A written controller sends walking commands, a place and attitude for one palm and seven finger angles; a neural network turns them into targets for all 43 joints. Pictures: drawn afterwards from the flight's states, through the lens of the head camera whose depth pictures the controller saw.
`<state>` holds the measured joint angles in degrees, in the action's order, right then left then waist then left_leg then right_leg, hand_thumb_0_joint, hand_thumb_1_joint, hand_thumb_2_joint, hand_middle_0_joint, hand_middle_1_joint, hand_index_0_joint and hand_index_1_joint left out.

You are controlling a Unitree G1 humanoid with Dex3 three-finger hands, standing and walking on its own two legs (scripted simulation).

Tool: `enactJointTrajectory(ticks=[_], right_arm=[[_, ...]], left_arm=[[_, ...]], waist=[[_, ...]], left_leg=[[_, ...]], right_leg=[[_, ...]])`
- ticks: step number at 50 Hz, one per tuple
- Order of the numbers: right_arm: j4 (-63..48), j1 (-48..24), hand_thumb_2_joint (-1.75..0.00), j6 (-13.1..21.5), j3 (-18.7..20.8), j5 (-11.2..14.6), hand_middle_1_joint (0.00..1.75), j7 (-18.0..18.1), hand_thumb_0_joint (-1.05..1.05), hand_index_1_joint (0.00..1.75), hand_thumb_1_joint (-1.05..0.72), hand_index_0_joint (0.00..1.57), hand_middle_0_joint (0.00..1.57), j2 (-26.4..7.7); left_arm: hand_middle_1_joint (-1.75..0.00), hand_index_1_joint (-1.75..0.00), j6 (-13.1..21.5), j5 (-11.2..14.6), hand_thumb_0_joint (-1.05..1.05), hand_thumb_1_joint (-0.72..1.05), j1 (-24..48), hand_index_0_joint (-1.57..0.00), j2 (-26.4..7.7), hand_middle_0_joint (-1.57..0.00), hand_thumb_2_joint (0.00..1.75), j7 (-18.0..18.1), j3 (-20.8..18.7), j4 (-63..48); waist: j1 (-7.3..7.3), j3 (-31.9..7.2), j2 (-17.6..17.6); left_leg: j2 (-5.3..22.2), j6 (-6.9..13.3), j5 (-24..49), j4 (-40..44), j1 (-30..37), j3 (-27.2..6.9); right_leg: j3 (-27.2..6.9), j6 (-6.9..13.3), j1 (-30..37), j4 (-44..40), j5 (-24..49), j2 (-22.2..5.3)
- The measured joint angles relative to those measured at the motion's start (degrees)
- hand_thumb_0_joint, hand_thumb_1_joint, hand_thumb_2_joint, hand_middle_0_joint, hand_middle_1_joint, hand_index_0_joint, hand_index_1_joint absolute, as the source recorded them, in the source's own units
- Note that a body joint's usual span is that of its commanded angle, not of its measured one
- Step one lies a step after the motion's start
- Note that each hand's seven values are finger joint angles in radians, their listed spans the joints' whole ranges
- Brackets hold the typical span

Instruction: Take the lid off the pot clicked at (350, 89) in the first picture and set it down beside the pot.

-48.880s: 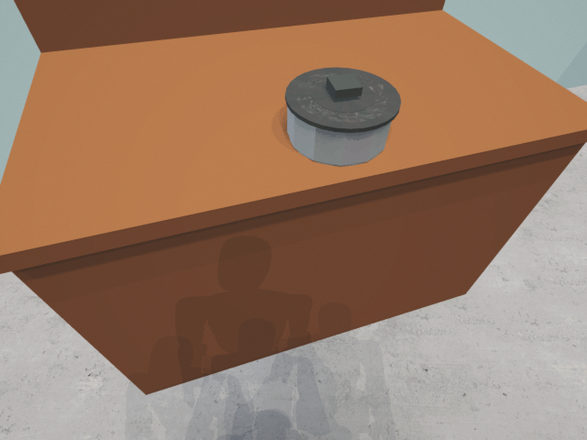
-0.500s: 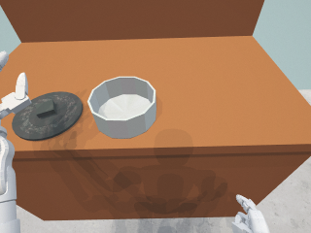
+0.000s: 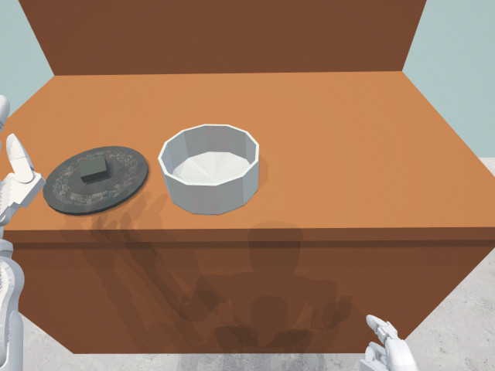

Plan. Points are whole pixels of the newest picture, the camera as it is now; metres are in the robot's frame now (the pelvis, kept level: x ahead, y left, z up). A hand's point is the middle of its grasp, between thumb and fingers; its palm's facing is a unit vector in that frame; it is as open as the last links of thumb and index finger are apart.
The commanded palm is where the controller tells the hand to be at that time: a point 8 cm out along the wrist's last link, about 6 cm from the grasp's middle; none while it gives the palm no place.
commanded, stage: draw the hand back to the body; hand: left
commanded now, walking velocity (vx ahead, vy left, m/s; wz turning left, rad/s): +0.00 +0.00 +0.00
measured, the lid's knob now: (94, 169) +0.46 +0.39 +0.07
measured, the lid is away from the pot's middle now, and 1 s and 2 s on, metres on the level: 0.25 0.25 0.25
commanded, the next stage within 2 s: step back with the hand held close in 0.50 s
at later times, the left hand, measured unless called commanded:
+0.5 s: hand (15, 220) +0.18 +0.25 +0.26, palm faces +0.50 -0.81 -0.30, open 7.4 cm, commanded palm +0.12 +0.29 +0.25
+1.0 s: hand (37, 240) +0.17 +0.24 +0.23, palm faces +0.30 -0.80 -0.53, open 7.4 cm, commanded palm +0.11 +0.31 +0.25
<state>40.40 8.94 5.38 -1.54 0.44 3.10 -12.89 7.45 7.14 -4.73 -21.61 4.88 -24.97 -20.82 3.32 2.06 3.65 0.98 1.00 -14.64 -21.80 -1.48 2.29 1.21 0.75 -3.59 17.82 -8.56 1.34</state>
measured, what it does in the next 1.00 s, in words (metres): stands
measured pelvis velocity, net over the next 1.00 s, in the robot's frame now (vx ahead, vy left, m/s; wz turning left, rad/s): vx -0.03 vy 0.03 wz -0.05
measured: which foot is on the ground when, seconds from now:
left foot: down 0.00-1.00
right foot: down 0.00-1.00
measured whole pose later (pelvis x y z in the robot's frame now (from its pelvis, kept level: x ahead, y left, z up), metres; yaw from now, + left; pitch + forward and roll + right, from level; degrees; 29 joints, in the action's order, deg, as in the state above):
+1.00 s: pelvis -0.03 +0.03 -0.01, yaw -3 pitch -1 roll -1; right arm 30.7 10.7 0.1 1.7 1.2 1.3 -13.4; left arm 12.7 3.7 -30.6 -29.4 4.3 -29.8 -44.8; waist -1.5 1.8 -1.8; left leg -0.6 3.8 -15.3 -29.2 -13.4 6.0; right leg -2.5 -1.9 -16.6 25.1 -7.6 -0.3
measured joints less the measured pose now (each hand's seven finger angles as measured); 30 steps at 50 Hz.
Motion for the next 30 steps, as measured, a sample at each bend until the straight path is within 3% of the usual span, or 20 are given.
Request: enactJointTrajectory(ticks=[19, 30], right_arm=[[-1.3, 0.1, -0.90, 1.5, 0.0, -0.9, 0.30, -0.6, 0.01, 0.30, -0.90, 0.20, 0.20, 1.0], [-1.6, 0.0, -0.90, 2.0, -0.4, -1.2, 0.30, -0.5, 0.01, 0.30, -0.90, 0.20, 0.20, 1.5]], left_arm=[[-0.30, -0.30, 0.7, -1.0, 0.01, 0.89, -13.1, -0.20, 0.7, -0.21, 0.90, -0.4, 1.3, -13.4], [-0.30, -0.30, 0.4, -1.5, 0.01, 0.89, -13.5, -0.21, 0.8, -0.21, 0.90, 0.1, 1.4, -15.2]], waist=[[1.19, -0.1, -0.4], [1.43, 0.1, -0.5]], left_leg=[[-0.4, 0.7, -0.5, -1.5, -0.6, 0.1], [-0.6, 0.9, -0.8, -1.9, -0.9, 0.1]], right_leg=[[-0.1, -0.7, 0.1, 0.1, 0.3, -0.5], [-0.1, -0.9, -0.1, 0.4, 0.1, -0.6]])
